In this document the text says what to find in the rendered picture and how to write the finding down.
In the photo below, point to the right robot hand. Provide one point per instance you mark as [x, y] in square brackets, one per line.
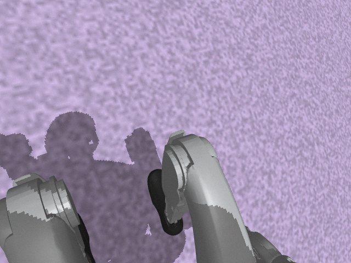
[264, 251]

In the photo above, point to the left robot foot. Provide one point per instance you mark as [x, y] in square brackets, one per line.
[85, 238]

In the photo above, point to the right robot foot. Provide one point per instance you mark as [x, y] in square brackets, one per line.
[158, 199]

